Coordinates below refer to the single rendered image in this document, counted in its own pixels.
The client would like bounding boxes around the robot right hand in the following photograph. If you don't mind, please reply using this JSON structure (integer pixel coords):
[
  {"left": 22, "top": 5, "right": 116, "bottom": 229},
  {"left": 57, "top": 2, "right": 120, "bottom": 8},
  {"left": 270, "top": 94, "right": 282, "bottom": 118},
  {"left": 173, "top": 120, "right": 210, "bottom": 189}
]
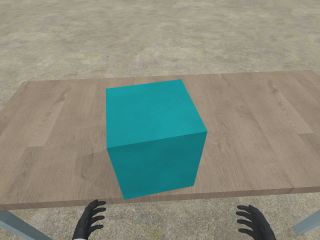
[{"left": 236, "top": 205, "right": 276, "bottom": 240}]

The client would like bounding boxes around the table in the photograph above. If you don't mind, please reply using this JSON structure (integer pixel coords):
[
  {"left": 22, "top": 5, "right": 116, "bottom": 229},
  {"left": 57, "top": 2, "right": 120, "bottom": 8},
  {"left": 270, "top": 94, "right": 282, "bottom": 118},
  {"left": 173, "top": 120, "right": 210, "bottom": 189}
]
[{"left": 0, "top": 70, "right": 320, "bottom": 240}]

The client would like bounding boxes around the robot left hand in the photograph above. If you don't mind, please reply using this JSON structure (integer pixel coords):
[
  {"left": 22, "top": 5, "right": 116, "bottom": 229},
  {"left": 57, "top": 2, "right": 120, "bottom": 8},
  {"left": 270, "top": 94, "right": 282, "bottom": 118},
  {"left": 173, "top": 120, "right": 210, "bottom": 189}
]
[{"left": 72, "top": 199, "right": 106, "bottom": 240}]

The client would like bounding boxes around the carton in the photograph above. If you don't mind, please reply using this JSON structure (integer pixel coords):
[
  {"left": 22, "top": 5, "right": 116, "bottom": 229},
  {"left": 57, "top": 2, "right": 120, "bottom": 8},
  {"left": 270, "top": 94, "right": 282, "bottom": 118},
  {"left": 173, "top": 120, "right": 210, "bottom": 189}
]
[{"left": 106, "top": 79, "right": 208, "bottom": 200}]

